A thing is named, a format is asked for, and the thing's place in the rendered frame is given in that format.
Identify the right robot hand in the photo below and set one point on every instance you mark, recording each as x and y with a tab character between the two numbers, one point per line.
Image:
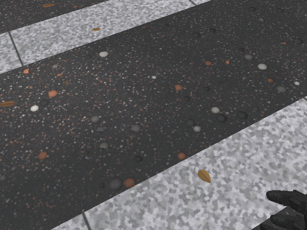
297	201

